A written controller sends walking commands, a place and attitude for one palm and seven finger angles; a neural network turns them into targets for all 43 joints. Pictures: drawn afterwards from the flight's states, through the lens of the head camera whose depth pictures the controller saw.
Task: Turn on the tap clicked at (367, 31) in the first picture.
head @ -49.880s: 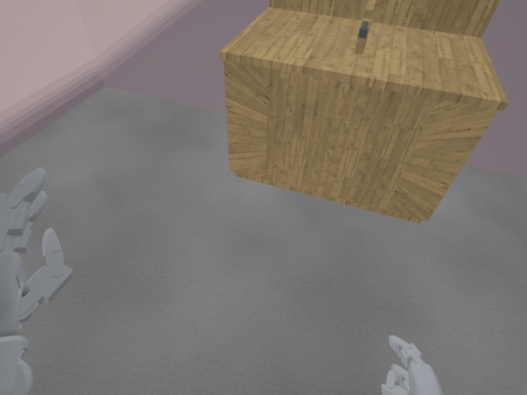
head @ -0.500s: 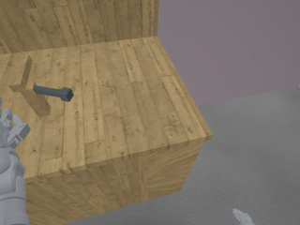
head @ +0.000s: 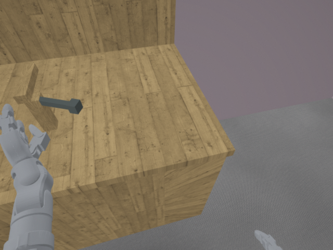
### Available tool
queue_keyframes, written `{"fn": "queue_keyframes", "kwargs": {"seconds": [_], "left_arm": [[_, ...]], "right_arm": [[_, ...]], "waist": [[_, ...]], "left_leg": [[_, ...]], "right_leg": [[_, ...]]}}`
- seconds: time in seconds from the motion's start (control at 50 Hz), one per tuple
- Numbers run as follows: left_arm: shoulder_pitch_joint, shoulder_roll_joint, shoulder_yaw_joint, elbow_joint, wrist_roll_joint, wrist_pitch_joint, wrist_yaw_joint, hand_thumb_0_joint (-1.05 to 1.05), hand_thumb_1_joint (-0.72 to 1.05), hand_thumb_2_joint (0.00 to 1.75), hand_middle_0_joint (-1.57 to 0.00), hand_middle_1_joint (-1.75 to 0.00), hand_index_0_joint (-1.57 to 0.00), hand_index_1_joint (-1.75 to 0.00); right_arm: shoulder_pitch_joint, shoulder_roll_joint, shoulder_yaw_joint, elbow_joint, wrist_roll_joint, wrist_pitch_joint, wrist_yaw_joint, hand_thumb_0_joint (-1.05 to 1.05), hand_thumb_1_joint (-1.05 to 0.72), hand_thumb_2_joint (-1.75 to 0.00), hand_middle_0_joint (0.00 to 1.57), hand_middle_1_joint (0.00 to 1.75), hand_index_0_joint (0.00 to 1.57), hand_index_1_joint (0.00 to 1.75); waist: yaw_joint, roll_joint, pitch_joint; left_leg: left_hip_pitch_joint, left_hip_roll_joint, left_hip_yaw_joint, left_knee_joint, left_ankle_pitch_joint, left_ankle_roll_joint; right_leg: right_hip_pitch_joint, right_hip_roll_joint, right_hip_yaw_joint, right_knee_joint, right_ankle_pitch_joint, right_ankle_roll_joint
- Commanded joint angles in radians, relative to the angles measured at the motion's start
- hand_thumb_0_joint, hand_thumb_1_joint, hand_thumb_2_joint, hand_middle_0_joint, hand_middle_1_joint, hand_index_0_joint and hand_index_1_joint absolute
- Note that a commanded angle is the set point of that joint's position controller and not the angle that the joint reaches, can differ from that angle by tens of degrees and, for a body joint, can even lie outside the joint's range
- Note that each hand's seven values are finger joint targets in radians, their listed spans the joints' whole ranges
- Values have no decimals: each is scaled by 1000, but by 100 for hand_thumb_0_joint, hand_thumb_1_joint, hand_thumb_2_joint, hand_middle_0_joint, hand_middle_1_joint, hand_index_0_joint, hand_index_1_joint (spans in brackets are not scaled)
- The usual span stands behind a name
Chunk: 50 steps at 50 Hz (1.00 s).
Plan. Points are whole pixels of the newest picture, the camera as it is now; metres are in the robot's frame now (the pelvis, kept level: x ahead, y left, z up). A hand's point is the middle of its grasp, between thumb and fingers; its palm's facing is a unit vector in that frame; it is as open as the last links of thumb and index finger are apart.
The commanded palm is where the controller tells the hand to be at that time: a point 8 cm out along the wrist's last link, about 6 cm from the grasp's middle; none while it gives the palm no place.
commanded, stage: push the lever round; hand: left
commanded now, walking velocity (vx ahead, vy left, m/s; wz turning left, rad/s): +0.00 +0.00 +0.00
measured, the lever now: (74, 106) +0.45 +0.27 +0.10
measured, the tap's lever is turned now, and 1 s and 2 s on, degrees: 64 64 64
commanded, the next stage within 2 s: none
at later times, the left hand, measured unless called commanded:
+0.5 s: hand (58, 130) +0.37 +0.29 +0.09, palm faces +0.75 -0.66 -0.07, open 7.8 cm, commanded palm +0.32 +0.30 +0.09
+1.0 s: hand (67, 123) +0.39 +0.27 +0.10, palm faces +0.81 -0.58 -0.05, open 8.2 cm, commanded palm +0.34 +0.27 +0.09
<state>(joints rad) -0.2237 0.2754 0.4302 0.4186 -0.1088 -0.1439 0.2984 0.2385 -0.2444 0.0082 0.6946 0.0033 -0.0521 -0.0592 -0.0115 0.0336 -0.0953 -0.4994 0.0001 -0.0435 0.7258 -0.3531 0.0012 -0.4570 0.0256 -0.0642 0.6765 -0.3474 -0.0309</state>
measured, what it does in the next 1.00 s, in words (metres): stands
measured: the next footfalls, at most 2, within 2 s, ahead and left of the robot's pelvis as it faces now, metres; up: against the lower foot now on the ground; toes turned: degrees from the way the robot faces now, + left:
none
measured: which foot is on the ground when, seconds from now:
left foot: down 0.00-1.00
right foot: down 0.00-1.00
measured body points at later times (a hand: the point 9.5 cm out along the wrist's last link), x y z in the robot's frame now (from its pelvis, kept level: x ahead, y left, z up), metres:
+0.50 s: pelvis +0.00 -0.01 +0.00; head +0.02 -0.01 +0.45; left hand +0.32 +0.32 +0.10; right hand +0.12 -0.26 -0.11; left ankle +0.01 +0.12 -0.72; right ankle -0.01 -0.10 -0.72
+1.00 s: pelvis +0.00 +0.00 +0.00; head +0.02 +0.00 +0.45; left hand +0.34 +0.29 +0.10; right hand +0.13 -0.25 -0.12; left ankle +0.01 +0.12 -0.72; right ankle -0.01 -0.10 -0.72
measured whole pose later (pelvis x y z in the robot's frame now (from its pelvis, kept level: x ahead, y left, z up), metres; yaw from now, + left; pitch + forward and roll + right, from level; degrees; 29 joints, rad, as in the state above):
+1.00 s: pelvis +0.00 +0.00 +0.00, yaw +1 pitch +8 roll -1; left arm -0.46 0.14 0.35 0.58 0.02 -0.11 0.69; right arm 0.22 -0.22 -0.02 0.75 -0.04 -0.01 -0.03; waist -0.02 0.03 -0.11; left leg -0.51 -0.01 -0.06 0.72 -0.34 0.00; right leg -0.47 0.02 -0.08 0.67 -0.35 -0.03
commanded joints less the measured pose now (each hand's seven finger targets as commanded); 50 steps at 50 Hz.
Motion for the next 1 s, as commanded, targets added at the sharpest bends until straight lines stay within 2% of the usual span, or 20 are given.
{"fn": "queue_keyframes", "kwargs": {"seconds": [0.0,0.08,0.2,0.24,0.3,0.32,0.34,0.4,0.48,0.5,0.54,0.6,0.62,0.68,0.8,0.84,0.88,0.9,0.92,0.98], "left_arm": [[-303,203,-4,-225,19,-67,32,0,90,90,-15,-15,-15,-15],[-354,200,-13,-202,19,-45,59,0,90,90,-15,-15,-15,-15],[-403,210,1,-221,66,-67,138,0,90,90,-15,-15,-15,-15],[-400,174,-26,-221,70,-72,157,0,90,90,-15,-15,-15,-15],[-374,219,25,-133,75,-46,176,0,90,90,-15,-15,-15,-15],[-404,182,-10,-130,72,-37,175,0,90,90,-15,-15,-15,-15],[-422,205,6,-118,72,-30,179,0,90,90,-15,-15,-15,-15],[-440,219,25,-100,77,-17,193,0,90,90,-15,-15,-15,-15],[-488,179,-12,-127,95,-49,223,0,90,90,-15,-15,-15,-15],[-472,213,24,-129,107,-58,235,0,90,90,-15,-15,-15,-15],[-503,125,-61,-138,113,-67,241,0,90,90,-15,-15,-15,-15],[-476,157,-21,-88,116,-53,255,0,90,90,-15,-15,-15,-15],[-519,107,-73,-101,114,-49,256,0,90,90,-15,-15,-15,-15],[-513,109,-58,-80,116,-31,282,0,90,90,-15,-15,-15,-15],[-553,73,-78,-67,146,-10,329,0,90,90,-15,-15,-15,-15],[-601,12,-135,-69,152,-13,343,0,90,90,-15,-15,-15,-15],[-600,5,-133,-40,156,-12,360,0,90,90,-15,-15,-15,-15],[-602,54,-81,-35,163,-13,373,0,90,90,-15,-15,-15,-15],[-632,-4,-141,-57,167,-17,375,0,90,90,-15,-15,-15,-15],[-646,-12,-134,-11,173,-19,404,0,90,90,-15,-15,-15,-15]], "right_arm": [[-51,-138,-53,-109,4,-39,-13,0,-90,-90,20,30,20,30],[-63,-138,-51,-114,6,-32,-18,0,-90,-90,20,30,20,30],[-66,-131,-53,-98,-9,-32,-14,0,-90,-90,20,30,20,30],[-66,-127,-55,-101,-13,-32,-7,0,-90,-90,20,30,20,30],[-64,-133,-54,-90,-12,-18,-10,0,-90,-90,20,30,20,30],[-68,-128,-52,-100,-9,-14,-9,0,-90,-90,20,30,20,30],[-69,-130,-53,-100,-8,-12,-13,0,-90,-90,20,30,20,30],[-71,-131,-51,-97,-7,-4,-17,0,-90,-90,20,30,20,30],[-59,-125,-57,-96,-18,-10,-7,0,-90,-90,20,30,20,30],[-53,-126,-60,-86,-20,-7,-6,0,-90,-90,20,30,20,30],[-52,-121,-60,-87,-21,-12,3,0,-90,-90,20,30,20,30],[-48,-130,-65,-76,-18,-6,0,0,-90,-90,20,30,20,30],[-52,-127,-62,-82,-18,-6,2,0,-90,-90,20,30,20,30],[-46,-131,-68,-79,-21,-5,1,0,-90,-90,20,30,20,30],[-53,-125,-70,-59,-26,4,6,0,-90,-90,20,30,20,30],[-57,-117,-69,-60,-31,0,13,0,-90,-90,20,30,20,30],[-56,-119,-70,-57,-35,-1,17,0,-90,-90,20,30,20,30],[-53,-122,-73,-48,-36,2,15,0,-90,-90,20,30,20,30],[-59,-115,-71,-55,-37,2,21,0,-90,-90,20,30,20,30],[-57,-113,-72,-44,-44,-1,28,0,-90,-90,20,30,20,30]], "waist": [[-4,47,-209],[-12,-5,-201],[-2,46,-242],[-8,48,-274],[-5,-5,-235],[-14,-18,-230],[-14,-29,-228],[-10,-3,-205],[-20,13,-257],[-9,31,-269],[-32,50,-273],[-21,25,-250],[-36,18,-248],[-28,-23,-266],[-28,11,-244],[-40,24,-245],[-37,-4,-241],[-26,-2,-250],[-37,22,-271],[-36,-15,-272]], "left_leg": [[127,-11,-19,-89,271,8],[96,-19,-11,-99,202,18],[115,-20,-16,-88,217,15],[125,-21,-9,-78,240,13],[74,-23,-7,-84,202,19],[66,-25,0,-85,190,23],[61,-25,3,-85,184,26],[55,-26,4,-93,168,28],[84,-25,7,-74,213,28],[89,-23,1,-73,229,25],[110,-22,2,-65,238,21],[84,-20,-6,-76,223,19],[95,-21,-4,-78,225,20],[98,-20,-2,-79,245,19],[119,-14,-15,-89,271,5],[136,-13,-15,-88,269,1],[127,-12,-14,-88,259,3],[125,-11,-22,-92,266,-2],[142,-13,-19,-87,275,-4],[131,-13,-20,-79,265,-4]], "right_leg": [[101,1,24,-78,265,0],[111,-5,32,-99,228,7],[110,-5,36,-85,230,2],[117,-7,35,-79,257,3],[130,-9,40,-92,239,7],[133,-14,44,-99,240,12],[137,-16,49,-106,238,13],[132,-16,51,-119,216,13],[134,-14,51,-101,272,12],[138,-11,47,-91,276,6],[111,-11,42,-85,281,6],[119,-11,40,-91,259,3],[112,-14,38,-93,264,5],[126,-11,34,-96,280,7],[103,-10,21,-94,262,0],[83,-11,17,-94,247,-2],[84,-10,15,-98,238,-1],[90,-8,13,-93,233,-5],[83,-11,13,-87,238,-4],[76,-9,9,-88,228,-3]]}}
